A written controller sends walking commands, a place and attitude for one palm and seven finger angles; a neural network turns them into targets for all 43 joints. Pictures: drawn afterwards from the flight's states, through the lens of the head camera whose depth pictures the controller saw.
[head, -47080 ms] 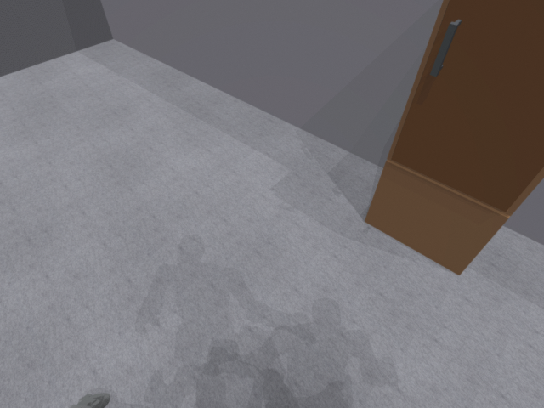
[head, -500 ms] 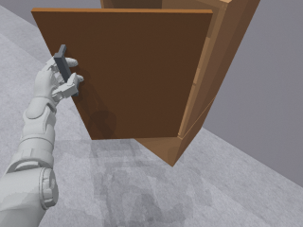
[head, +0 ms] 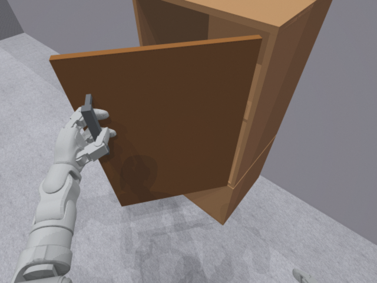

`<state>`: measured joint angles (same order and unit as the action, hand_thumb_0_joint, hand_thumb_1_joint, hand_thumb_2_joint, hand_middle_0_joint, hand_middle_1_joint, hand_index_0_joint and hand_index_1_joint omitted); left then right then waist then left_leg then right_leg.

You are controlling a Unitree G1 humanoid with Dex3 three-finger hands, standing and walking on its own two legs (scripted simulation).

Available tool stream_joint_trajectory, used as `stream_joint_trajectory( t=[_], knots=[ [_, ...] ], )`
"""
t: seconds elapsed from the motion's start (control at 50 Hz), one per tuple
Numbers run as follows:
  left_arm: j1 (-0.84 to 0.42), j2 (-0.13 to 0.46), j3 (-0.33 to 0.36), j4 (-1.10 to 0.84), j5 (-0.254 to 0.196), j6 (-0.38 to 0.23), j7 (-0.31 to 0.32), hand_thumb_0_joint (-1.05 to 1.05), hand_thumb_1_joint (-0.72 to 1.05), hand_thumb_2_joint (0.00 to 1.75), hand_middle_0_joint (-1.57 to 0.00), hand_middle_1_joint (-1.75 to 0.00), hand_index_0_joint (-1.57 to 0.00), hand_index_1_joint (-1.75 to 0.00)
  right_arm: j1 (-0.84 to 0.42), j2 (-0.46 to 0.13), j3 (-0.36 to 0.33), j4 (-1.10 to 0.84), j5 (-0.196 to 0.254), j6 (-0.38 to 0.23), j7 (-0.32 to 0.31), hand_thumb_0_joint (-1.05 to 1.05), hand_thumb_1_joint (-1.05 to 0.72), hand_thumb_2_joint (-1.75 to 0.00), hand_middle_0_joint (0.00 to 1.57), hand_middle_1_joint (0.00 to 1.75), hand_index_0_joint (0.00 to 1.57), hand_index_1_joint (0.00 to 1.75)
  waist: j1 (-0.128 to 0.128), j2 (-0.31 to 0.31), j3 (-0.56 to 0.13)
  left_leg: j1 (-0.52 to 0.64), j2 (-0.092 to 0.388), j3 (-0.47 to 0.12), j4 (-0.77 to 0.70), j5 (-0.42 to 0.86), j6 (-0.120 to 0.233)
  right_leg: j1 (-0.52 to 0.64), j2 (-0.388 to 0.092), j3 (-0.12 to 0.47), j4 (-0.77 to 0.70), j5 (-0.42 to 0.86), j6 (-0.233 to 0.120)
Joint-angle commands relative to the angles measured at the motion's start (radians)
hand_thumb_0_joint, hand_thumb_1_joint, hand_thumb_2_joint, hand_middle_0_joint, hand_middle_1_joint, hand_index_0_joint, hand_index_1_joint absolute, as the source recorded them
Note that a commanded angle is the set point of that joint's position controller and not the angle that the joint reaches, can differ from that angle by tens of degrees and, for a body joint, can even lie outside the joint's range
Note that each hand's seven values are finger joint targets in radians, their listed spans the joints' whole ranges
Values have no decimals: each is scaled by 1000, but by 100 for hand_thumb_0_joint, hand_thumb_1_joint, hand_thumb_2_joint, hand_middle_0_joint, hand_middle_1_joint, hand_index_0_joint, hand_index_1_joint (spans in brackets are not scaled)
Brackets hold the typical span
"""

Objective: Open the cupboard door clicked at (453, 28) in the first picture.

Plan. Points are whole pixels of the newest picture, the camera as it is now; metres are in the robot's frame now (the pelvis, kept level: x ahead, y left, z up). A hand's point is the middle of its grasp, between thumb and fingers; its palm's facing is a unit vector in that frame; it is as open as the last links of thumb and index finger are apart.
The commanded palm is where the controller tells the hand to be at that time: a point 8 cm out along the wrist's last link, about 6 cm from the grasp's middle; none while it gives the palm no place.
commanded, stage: pull the door open along its arc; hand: left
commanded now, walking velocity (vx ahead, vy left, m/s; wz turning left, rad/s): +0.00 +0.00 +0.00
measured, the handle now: (97, 126) +0.43 +0.22 +0.12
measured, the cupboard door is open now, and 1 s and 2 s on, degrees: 52 81 86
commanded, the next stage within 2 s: open thumb and fingers to let go in 0.52 s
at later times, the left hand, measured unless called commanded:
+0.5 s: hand (145, 206) +0.23 +0.08 +0.12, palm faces +0.39 -0.92 +0.03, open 6.0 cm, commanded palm +0.16 +0.11 +0.12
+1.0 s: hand (151, 206) +0.23 +0.07 +0.12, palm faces +0.40 -0.92 +0.02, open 9.6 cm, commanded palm +0.18 +0.11 +0.12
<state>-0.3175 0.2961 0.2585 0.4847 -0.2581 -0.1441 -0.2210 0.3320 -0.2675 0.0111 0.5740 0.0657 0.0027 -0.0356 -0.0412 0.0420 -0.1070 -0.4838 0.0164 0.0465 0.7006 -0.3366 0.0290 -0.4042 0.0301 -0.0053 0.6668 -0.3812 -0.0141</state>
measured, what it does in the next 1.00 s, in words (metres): stands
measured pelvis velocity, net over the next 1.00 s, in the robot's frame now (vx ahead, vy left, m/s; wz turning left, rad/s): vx -0.01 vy -0.03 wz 0.07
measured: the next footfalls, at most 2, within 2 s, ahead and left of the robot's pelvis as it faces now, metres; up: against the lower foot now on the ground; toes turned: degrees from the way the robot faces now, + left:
none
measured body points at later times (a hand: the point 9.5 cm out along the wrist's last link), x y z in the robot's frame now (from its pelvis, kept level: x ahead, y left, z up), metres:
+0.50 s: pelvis +0.00 -0.03 +0.00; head -0.03 -0.05 +0.45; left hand +0.20 +0.13 +0.12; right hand +0.22 -0.21 -0.07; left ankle +0.01 +0.10 -0.72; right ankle -0.03 -0.11 -0.72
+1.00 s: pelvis -0.01 -0.03 +0.01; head -0.03 -0.06 +0.45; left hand +0.21 +0.12 +0.12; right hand +0.20 -0.23 -0.08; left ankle +0.01 +0.10 -0.72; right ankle -0.03 -0.11 -0.72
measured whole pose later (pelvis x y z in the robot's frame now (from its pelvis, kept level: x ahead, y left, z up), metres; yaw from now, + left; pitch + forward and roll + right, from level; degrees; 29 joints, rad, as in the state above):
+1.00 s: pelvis -0.01 -0.03 +0.01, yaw +4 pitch -2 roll +0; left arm 0.30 -0.06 -0.25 -0.26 0.02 0.05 0.47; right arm 0.16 -0.20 0.03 0.57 -0.04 0.08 -0.01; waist 0.02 0.06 -0.03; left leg -0.30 0.01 -0.03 0.64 -0.30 -0.01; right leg -0.20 0.03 -0.08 0.62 -0.39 -0.05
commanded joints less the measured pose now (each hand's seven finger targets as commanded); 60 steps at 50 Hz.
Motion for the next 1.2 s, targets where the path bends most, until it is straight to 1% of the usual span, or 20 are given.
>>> stream_joint_trajectory(
  t=[0.0,0.06,0.1,0.14,0.18,0.2,0.22,0.24,0.34,0.48,0.58,0.6,0.62,0.64,0.72,0.84,0.96,1.0,1.04,1.18],
  knots=[
    [-114,23,37,-391,-26,15,239,0,90,90,-40,-135,-40,-135,-137,-92,-39,-158,-8,-82,11,0,-90,-90,20,30,20,30,76,-51,-182,199,-9,-50,-88,287,0,45,16,-61,-84,330,-1],
    [56,-51,-12,-569,42,61,377,0,90,90,-40,-135,-40,-135,-169,-78,-38,-167,-26,-79,32,0,-90,-90,20,30,20,30,98,-47,-226,236,-5,-43,-85,375,-5,89,7,-63,-59,395,-3],
    [135,-105,-79,-704,97,90,460,0,90,90,-40,-135,-40,-135,-188,-68,-38,-177,-41,-65,42,0,-90,-90,20,30,20,30,94,-48,-247,259,-2,-41,-76,418,-7,118,1,-63,-53,422,-3],
    [192,-186,-172,-800,148,141,532,0,90,90,-40,-135,-40,-135,-218,-55,-31,-187,-49,-43,52,0,-90,-90,20,30,20,30,79,-27,-200,259,-2,-39,-85,378,-9,105,-6,-63,-64,395,-3],
    [233,-232,-224,-882,185,184,601,0,90,90,-40,-135,-40,-135,-240,-47,-25,-192,-61,-21,51,0,-90,-90,20,30,20,30,68,-48,-173,263,-1,-45,-91,344,-10,113,-8,-61,-77,375,-5],
    [287,-224,-210,-888,201,203,642,0,90,90,-40,-135,-40,-135,-251,-47,-26,-192,-71,-11,47,0,-90,-90,20,30,20,30,71,-95,-149,248,-1,-51,-88,325,-8,125,-9,-61,-91,365,-4],
    [315,-277,-274,-924,216,218,659,0,90,90,-40,-135,-40,-135,-264,-41,-20,-196,-74,-1,49,0,-90,-90,20,30,20,30,63,-85,-137,251,-2,-45,-91,316,-7,126,-17,-56,-96,372,-3],
    [344,-283,-293,-954,230,226,670,0,90,90,-40,-135,-40,-135,-263,-36,-19,-199,-77,8,49,0,-90,-90,20,30,20,30,60,-91,-140,255,-4,-47,-89,316,-8,134,-18,-55,-94,381,-5],
    [455,-334,-418,-1026,288,226,675,0,90,90,-40,-135,-40,-135,-297,-15,-8,-208,-90,47,46,0,-90,-90,20,30,20,30,52,-78,-80,266,-9,-51,-78,298,-5,138,-35,-31,-119,409,-8],
    [730,-410,-554,-1136,305,197,657,0,90,90,-40,-135,-40,-135,-338,5,-4,-234,-89,57,63,0,-90,-90,20,30,20,30,67,-90,-37,263,-15,-57,-58,273,1,141,-48,-17,-140,406,-8],
    [549,-398,-519,-1065,286,169,699,0,90,90,-40,-135,-40,-135,-379,2,3,-211,-96,44,49,0,-90,-90,20,30,20,30,51,-132,31,234,-34,-67,-36,159,0,71,-60,21,-203,213,3],
    [445,-370,-492,-1047,288,160,714,0,90,90,-40,-135,-40,-135,-380,3,6,-199,-97,42,40,0,-90,-90,20,30,20,30,44,-136,47,235,-39,-70,-35,139,3,55,-62,34,-224,153,2],
    [446,-375,-482,-1015,285,157,721,0,83,87,-40,-134,-40,-134,-396,5,4,-199,-101,37,34,0,-90,-90,20,30,20,30,58,-140,47,236,-43,-68,-33,116,2,51,-69,49,-246,100,4],
    [436,-382,-489,-1002,286,150,724,0,76,84,-39,-134,-39,-134,-395,6,6,-197,-102,34,31,0,-90,-90,20,30,20,30,55,-138,46,235,-46,-70,-32,109,2,50,-77,63,-259,75,5],
    [449,-370,-475,-980,288,130,712,0,48,72,-37,-130,-37,-130,-378,11,-1,-190,-101,30,21,0,-90,-90,20,30,20,30,77,-152,-27,249,-45,-67,-54,150,2,123,-87,80,-249,168,9],
    [453,-397,-517,-981,302,123,690,0,6,54,-34,-126,-34,-126,-350,8,-5,-192,-100,25,24,0,-90,-90,20,30,20,30,70,-116,-39,283,-35,-63,-76,202,7,139,-77,35,-212,289,6],
    [428,-389,-511,-979,296,121,687,0,-36,36,-31,-122,-31,-122,-348,7,-4,-192,-99,23,23,0,-90,-90,20,30,20,30,63,-129,-18,289,-33,-62,-81,200,7,129,-69,23,-218,262,3],
    [467,-378,-490,-974,293,125,690,0,-50,30,-30,-120,-30,-120,-349,7,-6,-190,-99,27,24,0,-90,-90,20,30,20,30,76,-131,-22,292,-30,-62,-85,217,7,142,-61,13,-211,280,-3],
    [460,-410,-527,-985,296,127,689,0,-50,30,-30,-120,-30,-120,-356,7,-5,-197,-98,31,28,0,-90,-90,20,30,20,30,70,-103,-21,302,-27,-59,-86,226,6,132,-58,0,-198,287,-7],
    [452,-445,-561,-1004,307,162,714,0,-50,30,-24,-85,-24,-85,-359,4,-7,-199,-97,41,46,0,-90,-90,20,30,20,30,73,-80,-51,313,-16,-67,-86,257,3,124,-40,-36,-156,299,-19]
  ],
)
